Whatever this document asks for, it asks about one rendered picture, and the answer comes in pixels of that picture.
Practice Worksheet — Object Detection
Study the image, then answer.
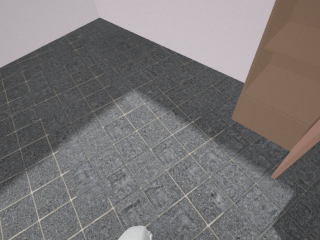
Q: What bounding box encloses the robot left thigh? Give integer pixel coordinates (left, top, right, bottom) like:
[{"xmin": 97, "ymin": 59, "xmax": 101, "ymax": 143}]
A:
[{"xmin": 118, "ymin": 226, "xmax": 153, "ymax": 240}]

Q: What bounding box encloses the cupboard door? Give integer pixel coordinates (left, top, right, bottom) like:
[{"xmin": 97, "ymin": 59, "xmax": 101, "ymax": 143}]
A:
[{"xmin": 271, "ymin": 116, "xmax": 320, "ymax": 179}]

